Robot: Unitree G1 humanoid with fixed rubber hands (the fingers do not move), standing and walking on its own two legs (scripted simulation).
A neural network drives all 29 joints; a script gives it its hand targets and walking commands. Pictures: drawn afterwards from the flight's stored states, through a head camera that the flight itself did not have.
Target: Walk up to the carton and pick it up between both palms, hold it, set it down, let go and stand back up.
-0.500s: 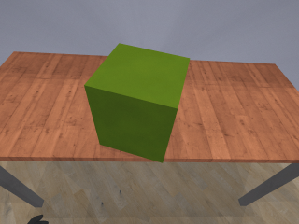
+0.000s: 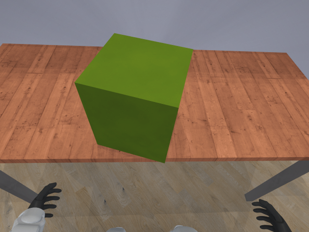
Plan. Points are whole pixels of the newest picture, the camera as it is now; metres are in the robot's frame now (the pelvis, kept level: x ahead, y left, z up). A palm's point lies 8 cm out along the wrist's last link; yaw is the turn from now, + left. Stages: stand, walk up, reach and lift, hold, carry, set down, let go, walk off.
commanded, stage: reach and lift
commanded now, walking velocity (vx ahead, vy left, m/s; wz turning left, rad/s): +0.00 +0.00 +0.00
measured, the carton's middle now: (140, 101) +0.44 +0.04 +0.08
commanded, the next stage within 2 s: none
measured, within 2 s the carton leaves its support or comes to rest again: neither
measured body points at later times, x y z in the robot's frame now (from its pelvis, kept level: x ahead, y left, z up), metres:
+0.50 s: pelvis -0.02 +0.00 +0.02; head -0.04 +0.05 +0.47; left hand +0.17 +0.29 -0.04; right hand +0.14 -0.24 -0.03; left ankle +0.02 +0.14 -0.71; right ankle +0.04 -0.12 -0.71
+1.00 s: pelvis -0.02 +0.00 +0.03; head -0.04 +0.04 +0.47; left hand +0.19 +0.29 +0.03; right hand +0.17 -0.20 +0.03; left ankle +0.00 +0.10 -0.71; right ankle +0.04 -0.12 -0.71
